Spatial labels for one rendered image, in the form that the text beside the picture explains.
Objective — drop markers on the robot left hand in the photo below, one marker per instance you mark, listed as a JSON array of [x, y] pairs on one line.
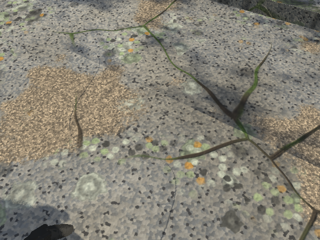
[[52, 232]]

